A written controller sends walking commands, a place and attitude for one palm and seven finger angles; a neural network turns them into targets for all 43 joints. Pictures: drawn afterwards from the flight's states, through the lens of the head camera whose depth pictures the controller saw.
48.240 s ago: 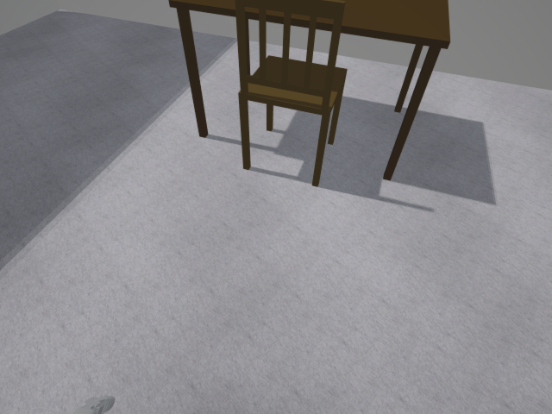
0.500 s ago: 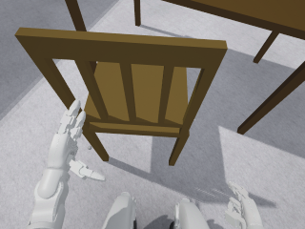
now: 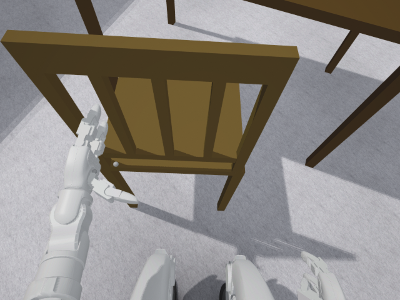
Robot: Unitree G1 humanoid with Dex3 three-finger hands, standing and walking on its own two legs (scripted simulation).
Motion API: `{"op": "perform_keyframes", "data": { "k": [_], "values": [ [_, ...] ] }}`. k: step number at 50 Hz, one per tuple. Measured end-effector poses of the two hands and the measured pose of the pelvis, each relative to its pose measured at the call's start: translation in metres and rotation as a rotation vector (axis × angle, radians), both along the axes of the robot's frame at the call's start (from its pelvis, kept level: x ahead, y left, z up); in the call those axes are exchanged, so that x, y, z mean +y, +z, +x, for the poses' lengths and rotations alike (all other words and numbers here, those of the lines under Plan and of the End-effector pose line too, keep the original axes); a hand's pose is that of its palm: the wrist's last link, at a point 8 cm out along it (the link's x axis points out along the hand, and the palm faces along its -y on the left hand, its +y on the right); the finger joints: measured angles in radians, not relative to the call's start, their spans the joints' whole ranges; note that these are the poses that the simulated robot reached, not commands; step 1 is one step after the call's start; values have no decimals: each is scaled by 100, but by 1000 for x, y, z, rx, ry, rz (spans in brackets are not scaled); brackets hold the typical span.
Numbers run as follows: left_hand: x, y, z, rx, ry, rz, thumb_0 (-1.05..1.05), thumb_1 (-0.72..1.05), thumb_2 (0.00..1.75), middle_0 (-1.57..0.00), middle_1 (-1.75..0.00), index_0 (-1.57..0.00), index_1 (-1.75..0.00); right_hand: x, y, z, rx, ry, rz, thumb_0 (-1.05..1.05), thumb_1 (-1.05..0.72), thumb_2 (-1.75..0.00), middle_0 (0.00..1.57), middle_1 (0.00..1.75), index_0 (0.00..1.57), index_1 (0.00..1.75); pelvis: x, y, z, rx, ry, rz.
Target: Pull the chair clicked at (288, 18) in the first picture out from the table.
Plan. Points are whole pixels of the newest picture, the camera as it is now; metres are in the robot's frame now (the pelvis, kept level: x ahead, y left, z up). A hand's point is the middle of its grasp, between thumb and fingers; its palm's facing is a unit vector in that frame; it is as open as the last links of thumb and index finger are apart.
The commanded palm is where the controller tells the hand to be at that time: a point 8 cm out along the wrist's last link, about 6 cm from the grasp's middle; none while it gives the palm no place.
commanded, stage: push the fingers through the gap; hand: left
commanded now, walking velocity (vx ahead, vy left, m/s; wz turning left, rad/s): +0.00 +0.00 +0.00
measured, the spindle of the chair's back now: (165, 122) +0.46 +0.09 +0.03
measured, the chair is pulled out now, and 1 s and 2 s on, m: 0.29 0.29 0.29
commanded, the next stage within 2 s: hook a spindle and tug to test in 0.98 s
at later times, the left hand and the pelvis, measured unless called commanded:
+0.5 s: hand (119, 145) +0.41 +0.17 +0.02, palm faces -0.03 -1.00 -0.04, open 16.9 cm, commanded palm +0.39 +0.22 +0.02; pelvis +0.00 +0.00 +0.00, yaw +0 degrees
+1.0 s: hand (120, 137) +0.43 +0.18 +0.02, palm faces +0.00 -1.00 -0.04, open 16.9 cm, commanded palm +0.40 +0.22 +0.02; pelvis +0.00 +0.00 +0.00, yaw -1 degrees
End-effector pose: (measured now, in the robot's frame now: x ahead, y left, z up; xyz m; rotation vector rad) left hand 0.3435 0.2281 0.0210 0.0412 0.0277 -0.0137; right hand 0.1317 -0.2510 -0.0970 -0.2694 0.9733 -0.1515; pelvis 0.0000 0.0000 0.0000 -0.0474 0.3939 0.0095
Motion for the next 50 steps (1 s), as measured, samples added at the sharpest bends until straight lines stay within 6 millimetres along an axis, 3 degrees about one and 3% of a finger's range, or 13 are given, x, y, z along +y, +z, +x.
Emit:
{"op": "perform_keyframes", "data": {
  "k": [8,14,18,33,38,46,50],
  "values": [
    [-8,4,11,-3,-27,-12,-1,-50,30,-6,-8,-6,-8,2,1,-5,28,-18,11,1,-91,-90,20,30,21,30,3,3,3,2,-5,2],
    [-1,-4,20,15,14,-8,-1,-50,30,-7,-8,-6,-8,2,0,-9,42,-18,5,1,-91,-90,20,30,21,30,3,2,2,6,-6,2],
    [3,1,27,-22,16,1,-1,-50,30,-6,-8,-6,-8,0,-2,-13,58,-20,-2,1,-91,-90,20,30,21,30,3,0,0,9,-5,-2],
    [-2,-2,59,-12,4,-10,-1,-50,30,-6,-8,-6,-8,-4,-8,-42,141,-60,-15,1,-91,-90,20,30,21,30,4,-2,-3,29,-10,-6],
    [0,2,62,-17,2,3,-1,-50,30,-6,-8,-6,-8,-4,-8,-51,171,-76,-1,1,-91,-90,20,30,21,30,5,-1,-1,30,-15,-4],
    [1,-11,58,38,10,-11,-1,-50,30,-6,-8,-6,-8,-4,-7,-55,190,-81,-3,1,-91,-90,20,30,21,30,5,1,0,32,-15,-4],
    [2,-3,61,-17,14,-5,-1,-50,30,-6,-8,-6,-8,-5,-7,-52,187,-76,-12,1,-91,-90,20,30,21,30,5,0,0,33,-14,-6]
  ]
}}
